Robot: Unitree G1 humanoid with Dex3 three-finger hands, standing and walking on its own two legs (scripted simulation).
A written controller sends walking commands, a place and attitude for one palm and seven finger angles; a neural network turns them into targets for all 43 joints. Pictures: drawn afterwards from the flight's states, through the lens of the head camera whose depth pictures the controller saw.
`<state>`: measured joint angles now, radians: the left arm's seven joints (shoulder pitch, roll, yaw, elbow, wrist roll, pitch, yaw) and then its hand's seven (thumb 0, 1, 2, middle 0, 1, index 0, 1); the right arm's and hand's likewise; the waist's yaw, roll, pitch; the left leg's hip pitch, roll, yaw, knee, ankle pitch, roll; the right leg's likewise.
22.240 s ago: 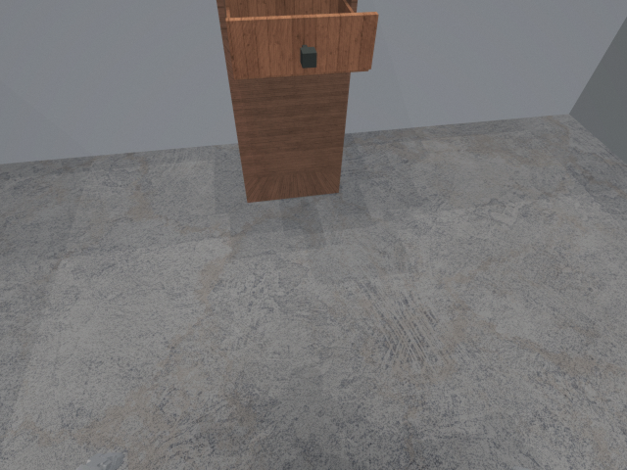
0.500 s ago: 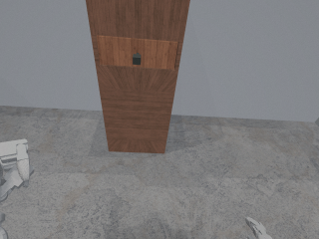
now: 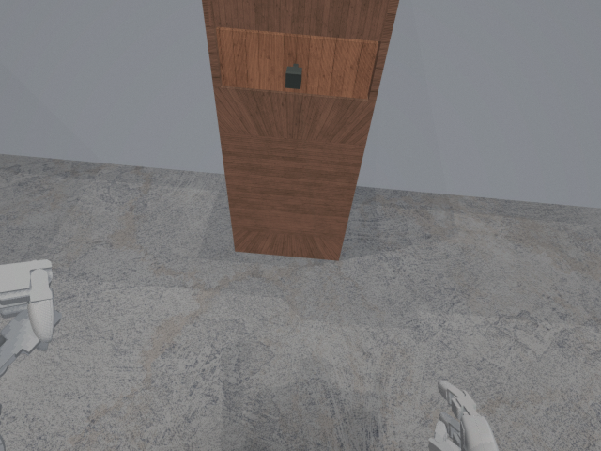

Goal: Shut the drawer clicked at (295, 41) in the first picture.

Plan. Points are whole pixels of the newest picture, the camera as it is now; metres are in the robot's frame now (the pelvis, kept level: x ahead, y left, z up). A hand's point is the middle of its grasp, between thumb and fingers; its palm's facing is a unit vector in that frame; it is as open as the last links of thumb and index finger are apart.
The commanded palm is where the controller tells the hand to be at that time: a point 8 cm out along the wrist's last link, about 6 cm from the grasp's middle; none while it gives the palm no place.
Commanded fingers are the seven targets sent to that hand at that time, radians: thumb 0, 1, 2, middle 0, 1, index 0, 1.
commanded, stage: stop stepping back and stand still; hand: left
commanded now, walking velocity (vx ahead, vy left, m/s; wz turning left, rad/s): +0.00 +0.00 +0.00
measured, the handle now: (294, 73) +0.92 +0.06 +0.05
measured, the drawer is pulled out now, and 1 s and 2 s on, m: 0.00 0.00 0.00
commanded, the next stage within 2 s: let the arm hang, fingers relaxed in 0.40 s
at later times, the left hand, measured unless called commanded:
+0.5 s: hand (69, 301) +0.22 +0.24 +0.16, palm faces +0.32 -0.81 -0.48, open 3.3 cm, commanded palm none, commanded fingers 0.00 0.90 0.90 -1.36 -1.56 -1.36 -1.56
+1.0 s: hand out of the picture -0.03 +0.21 -0.16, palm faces +0.01 -0.97 -0.25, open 4.4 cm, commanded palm none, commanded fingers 0.00 0.90 0.90 -0.36 -0.47 -0.36 -0.47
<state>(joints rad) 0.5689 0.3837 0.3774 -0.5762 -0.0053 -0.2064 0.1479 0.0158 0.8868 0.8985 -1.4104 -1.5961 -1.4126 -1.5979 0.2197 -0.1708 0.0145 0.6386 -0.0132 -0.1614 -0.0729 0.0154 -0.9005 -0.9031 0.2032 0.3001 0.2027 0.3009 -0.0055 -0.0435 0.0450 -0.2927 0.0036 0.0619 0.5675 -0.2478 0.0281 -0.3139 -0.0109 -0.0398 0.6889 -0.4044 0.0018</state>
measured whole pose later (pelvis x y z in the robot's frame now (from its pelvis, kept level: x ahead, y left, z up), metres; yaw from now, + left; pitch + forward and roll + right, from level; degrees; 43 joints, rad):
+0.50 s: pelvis +0.02 +0.00 +0.01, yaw +0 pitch +0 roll +0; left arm 0.64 0.38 0.35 -0.56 -0.03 -0.22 0.14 0.01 0.89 0.90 -1.41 -1.60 -1.41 -1.60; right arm 0.17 -0.20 0.00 0.59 0.01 -0.10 -0.08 0.01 -0.90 -0.90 0.20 0.30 0.20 0.30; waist 0.00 0.01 0.05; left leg -0.24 0.01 0.06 0.45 -0.22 0.02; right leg -0.21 0.01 -0.04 0.43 -0.23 -0.01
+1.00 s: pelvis +0.01 +0.01 +0.01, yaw +1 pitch +0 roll -1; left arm 0.30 0.23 0.00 1.12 0.01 0.02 0.02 0.01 0.90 0.90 -0.72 -0.90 -0.72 -0.89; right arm 0.30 -0.18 0.01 1.09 -0.02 0.03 -0.02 0.01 -0.90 -0.90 0.20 0.30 0.20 0.30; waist 0.01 0.01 0.08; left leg -0.25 0.00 0.04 0.44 -0.18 0.03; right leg -0.20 0.00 -0.06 0.40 -0.19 -0.01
